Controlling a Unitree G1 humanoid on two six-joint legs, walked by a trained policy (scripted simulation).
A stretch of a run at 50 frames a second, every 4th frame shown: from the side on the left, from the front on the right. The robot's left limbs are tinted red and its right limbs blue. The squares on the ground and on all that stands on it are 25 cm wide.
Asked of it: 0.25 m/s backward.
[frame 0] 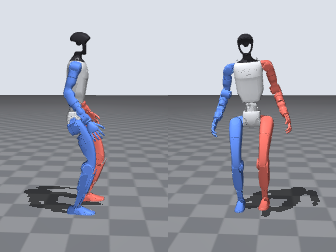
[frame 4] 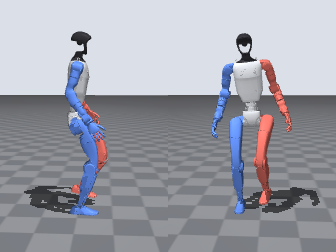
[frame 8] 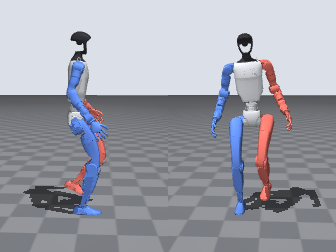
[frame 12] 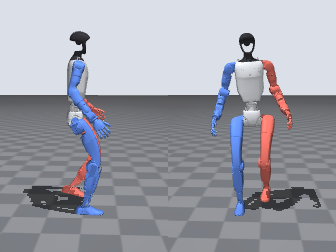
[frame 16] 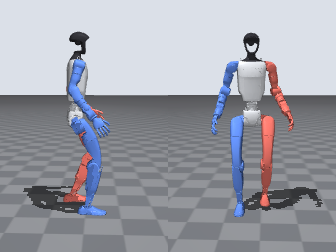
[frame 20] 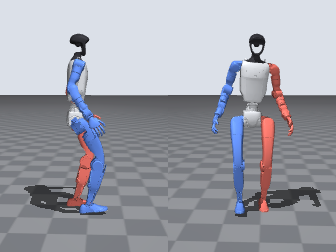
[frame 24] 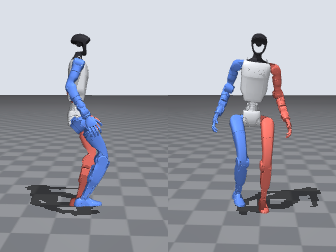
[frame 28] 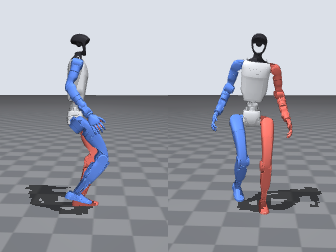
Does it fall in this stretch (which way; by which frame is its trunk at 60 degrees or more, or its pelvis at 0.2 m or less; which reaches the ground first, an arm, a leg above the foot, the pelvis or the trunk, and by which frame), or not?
no
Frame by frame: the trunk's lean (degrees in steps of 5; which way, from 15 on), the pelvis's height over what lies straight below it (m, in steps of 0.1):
0: 5, 0.8
4: 10, 0.8
8: 5, 0.8
12: 5, 0.8
16: 5, 0.8
20: 5, 0.8
24: 10, 0.8
28: 10, 0.8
